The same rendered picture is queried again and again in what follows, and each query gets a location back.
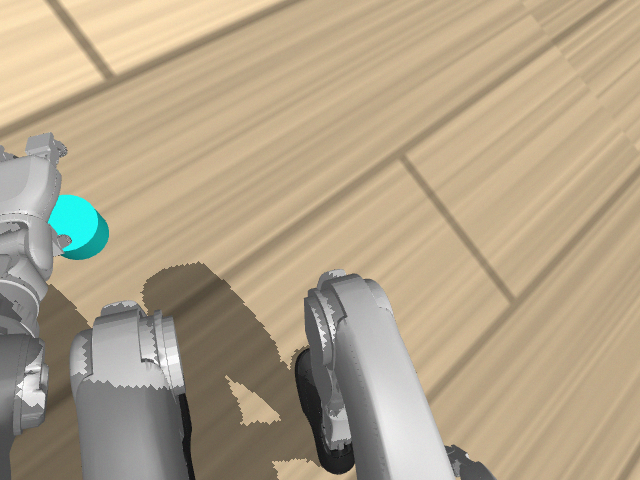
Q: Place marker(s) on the tin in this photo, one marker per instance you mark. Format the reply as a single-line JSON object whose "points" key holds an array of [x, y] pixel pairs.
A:
{"points": [[77, 218]]}

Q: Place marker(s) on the left robot arm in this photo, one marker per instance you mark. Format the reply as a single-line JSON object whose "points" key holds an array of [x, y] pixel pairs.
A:
{"points": [[26, 262]]}

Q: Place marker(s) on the right robot hand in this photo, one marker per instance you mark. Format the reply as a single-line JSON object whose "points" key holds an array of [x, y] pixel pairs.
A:
{"points": [[465, 468]]}

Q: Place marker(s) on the left robot foot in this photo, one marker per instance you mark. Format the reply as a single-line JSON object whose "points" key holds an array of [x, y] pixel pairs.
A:
{"points": [[187, 434]]}

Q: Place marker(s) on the left robot hand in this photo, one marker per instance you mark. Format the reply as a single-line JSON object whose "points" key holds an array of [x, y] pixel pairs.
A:
{"points": [[31, 184]]}

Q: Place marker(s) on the right robot foot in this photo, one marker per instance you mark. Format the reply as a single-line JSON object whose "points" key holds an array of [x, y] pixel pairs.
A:
{"points": [[334, 461]]}

